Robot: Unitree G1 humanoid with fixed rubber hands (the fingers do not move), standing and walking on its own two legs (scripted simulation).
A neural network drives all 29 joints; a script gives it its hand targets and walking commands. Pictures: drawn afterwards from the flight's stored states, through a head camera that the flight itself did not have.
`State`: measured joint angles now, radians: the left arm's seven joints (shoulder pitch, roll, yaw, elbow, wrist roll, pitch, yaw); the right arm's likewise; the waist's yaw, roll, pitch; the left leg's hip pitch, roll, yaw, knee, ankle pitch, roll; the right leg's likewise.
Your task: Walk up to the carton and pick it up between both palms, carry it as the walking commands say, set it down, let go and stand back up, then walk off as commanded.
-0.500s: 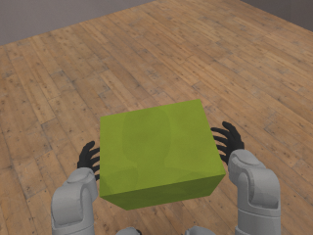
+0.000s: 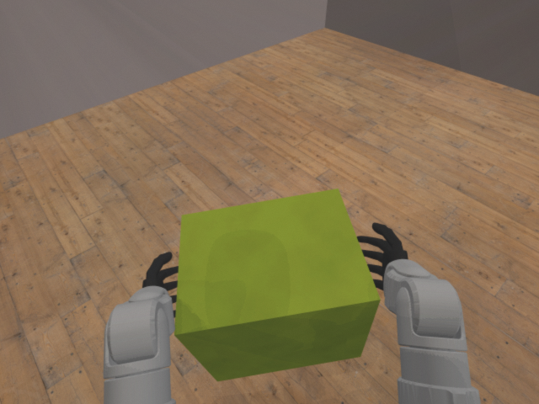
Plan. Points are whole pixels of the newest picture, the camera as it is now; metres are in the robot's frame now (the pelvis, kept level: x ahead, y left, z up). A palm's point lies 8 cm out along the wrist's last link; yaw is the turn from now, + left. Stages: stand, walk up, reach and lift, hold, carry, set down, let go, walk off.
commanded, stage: carry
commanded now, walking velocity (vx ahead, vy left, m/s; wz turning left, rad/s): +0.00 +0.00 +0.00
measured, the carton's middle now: (275, 289) +0.31 +0.01 -0.02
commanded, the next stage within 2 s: none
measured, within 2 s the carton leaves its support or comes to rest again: neither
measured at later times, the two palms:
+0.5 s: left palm (190, 275) +0.29 +0.14 +0.06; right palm (416, 266) +0.29 -0.20 +0.06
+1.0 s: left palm (194, 273) +0.30 +0.13 +0.05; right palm (411, 265) +0.31 -0.20 +0.05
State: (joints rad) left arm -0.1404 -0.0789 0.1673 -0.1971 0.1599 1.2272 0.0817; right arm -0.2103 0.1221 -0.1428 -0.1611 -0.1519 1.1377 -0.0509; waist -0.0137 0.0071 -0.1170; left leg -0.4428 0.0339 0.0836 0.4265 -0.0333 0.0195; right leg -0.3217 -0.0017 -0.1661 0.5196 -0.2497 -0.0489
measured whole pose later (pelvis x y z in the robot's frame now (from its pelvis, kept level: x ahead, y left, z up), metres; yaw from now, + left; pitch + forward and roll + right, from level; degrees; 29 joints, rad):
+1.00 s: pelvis +0.04 -0.04 +0.00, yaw -1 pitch +2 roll +1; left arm -0.10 -0.13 0.19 -0.05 0.16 0.87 0.06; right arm -0.11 0.13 -0.15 -0.04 -0.18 0.83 -0.06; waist 0.01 0.02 -0.10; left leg -0.38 0.07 0.08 0.49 -0.13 -0.03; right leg -0.25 0.03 -0.16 0.53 -0.33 -0.09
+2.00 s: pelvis +0.04 -0.02 +0.00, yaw +0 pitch +1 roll +0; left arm -0.10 -0.13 0.18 -0.02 0.17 0.80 0.06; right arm -0.11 0.13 -0.16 0.00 -0.19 0.80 -0.06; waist 0.00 0.00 -0.08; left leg -0.38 0.05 0.09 0.49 -0.13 0.00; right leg -0.23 0.01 -0.16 0.52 -0.32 -0.06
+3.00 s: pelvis +0.04 -0.01 +0.00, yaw -1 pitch +2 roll +0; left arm -0.11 -0.13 0.19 0.01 0.18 0.80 0.05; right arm -0.12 0.13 -0.16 0.02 -0.20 0.80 -0.06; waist 0.00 0.00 -0.08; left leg -0.38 0.04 0.09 0.49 -0.14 0.01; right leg -0.23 0.00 -0.16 0.51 -0.32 -0.05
